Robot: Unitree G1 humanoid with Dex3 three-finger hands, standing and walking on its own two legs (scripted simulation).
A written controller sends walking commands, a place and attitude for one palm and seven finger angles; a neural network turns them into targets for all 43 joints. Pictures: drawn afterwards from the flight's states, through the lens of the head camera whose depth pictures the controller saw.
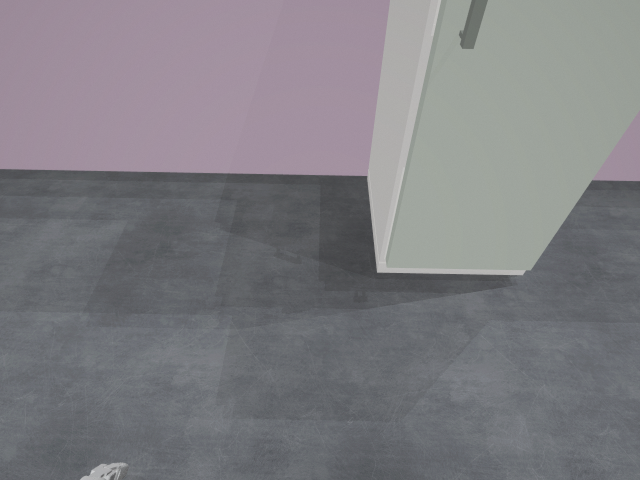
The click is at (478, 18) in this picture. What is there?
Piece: fridge door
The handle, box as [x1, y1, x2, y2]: [459, 0, 487, 48]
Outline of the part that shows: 487,0 471,1 464,29 460,30 459,32 461,38 460,44 462,48 473,48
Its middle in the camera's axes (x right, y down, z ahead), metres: +0.31 -0.50 +0.74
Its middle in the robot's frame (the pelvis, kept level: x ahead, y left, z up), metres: +0.93 -0.25 +0.26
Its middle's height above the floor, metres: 1.03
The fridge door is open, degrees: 0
